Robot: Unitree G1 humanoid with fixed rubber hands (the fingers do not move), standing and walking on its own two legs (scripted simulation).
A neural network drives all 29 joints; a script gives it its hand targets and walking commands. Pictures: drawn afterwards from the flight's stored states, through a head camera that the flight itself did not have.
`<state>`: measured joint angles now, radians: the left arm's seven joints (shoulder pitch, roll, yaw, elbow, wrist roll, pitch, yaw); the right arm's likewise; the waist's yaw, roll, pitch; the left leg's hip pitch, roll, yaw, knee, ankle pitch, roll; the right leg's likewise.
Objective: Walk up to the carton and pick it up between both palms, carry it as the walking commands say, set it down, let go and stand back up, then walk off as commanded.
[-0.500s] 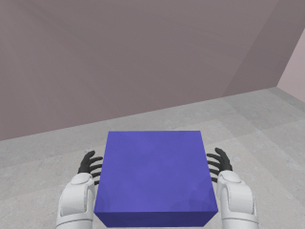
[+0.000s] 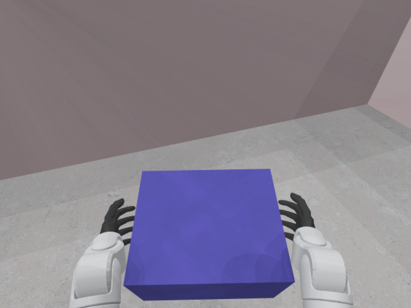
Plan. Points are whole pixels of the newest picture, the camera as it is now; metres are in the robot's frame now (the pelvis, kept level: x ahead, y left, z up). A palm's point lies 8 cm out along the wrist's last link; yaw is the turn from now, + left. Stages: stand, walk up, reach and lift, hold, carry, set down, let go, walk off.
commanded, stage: carry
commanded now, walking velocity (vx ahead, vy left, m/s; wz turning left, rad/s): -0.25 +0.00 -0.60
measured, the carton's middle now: (207, 234) +0.31 +0.00 +0.00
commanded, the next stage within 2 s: none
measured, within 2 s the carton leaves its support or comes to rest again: neither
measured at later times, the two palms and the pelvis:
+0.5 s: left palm (115, 241) +0.26 +0.17 +0.06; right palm (316, 250) +0.23 -0.18 +0.08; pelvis -0.03 +0.02 +0.00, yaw -4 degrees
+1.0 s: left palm (111, 230) +0.29 +0.19 +0.06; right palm (299, 238) +0.26 -0.17 +0.06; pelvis +0.01 +0.03 +0.00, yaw -4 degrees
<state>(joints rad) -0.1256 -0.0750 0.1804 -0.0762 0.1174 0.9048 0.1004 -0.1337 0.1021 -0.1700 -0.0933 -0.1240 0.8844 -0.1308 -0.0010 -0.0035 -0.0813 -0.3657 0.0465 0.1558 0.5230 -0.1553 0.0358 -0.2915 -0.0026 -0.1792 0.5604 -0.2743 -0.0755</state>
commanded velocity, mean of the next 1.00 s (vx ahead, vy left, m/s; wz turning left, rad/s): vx -0.01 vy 0.00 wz -0.01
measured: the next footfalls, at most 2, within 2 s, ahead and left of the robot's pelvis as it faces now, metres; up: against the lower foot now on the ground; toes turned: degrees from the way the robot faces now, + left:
none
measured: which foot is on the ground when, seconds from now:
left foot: down 0.00-1.00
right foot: down 0.00-1.00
